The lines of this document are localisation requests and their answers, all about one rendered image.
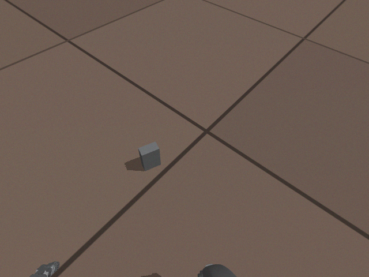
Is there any carton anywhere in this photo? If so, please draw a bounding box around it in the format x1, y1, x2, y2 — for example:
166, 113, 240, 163
138, 142, 161, 171

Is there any left robot hand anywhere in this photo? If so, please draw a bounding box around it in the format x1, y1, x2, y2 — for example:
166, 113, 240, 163
30, 261, 60, 277

